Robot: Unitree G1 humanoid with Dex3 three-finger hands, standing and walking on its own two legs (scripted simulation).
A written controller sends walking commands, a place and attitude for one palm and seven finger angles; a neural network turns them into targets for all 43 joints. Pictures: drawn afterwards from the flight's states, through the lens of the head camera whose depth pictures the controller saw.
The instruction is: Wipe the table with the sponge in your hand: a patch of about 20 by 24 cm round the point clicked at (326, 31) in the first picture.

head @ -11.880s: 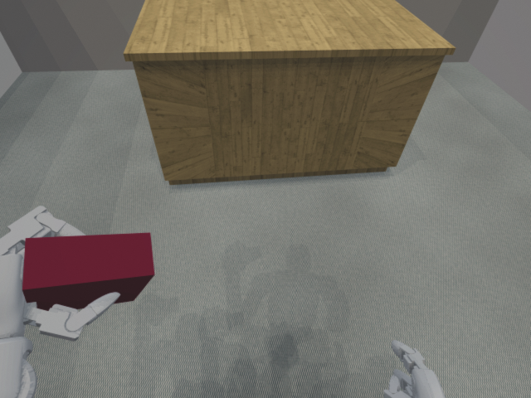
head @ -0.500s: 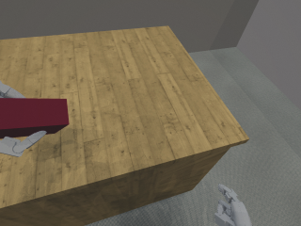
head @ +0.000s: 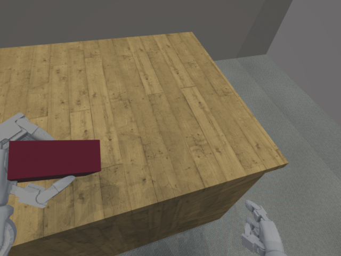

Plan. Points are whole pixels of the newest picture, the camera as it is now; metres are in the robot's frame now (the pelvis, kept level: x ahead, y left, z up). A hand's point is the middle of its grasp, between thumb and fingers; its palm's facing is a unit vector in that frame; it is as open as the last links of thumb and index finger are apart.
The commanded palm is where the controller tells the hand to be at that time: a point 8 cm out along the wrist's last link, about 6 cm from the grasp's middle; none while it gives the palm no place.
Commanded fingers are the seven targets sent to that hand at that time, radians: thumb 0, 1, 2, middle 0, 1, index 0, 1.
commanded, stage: come to a stop and stand still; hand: left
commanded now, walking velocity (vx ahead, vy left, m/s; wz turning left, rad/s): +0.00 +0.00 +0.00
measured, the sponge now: (68, 161) +0.24 +0.21 +0.15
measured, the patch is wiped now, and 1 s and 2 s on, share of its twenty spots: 0.00 0.00 0.00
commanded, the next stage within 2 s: look again from close up in 0.22 s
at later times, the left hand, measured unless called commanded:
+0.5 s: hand (48, 168) +0.22 +0.23 +0.15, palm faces +0.35 -0.84 -0.41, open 9.3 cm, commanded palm +0.16 +0.27 +0.17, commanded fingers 0.00 0.10 1.30 -1.20 -1.60 -1.20 -1.60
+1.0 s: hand (59, 165) +0.22 +0.22 +0.16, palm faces +0.35 -0.85 -0.39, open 9.3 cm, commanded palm +0.16 +0.25 +0.17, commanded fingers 0.00 0.10 1.30 -1.20 -1.60 -1.20 -1.60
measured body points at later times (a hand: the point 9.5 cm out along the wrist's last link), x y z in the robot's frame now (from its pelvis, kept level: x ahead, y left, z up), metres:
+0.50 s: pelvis +0.00 -0.01 +0.00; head +0.03 +0.00 +0.45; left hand +0.19 +0.28 +0.18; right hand +0.17 -0.24 -0.07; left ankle +0.03 +0.08 -0.74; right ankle -0.01 -0.16 -0.74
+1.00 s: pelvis +0.00 -0.03 +0.00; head +0.03 -0.01 +0.45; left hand +0.20 +0.26 +0.18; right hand +0.18 -0.25 -0.07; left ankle +0.03 +0.08 -0.74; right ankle -0.01 -0.16 -0.74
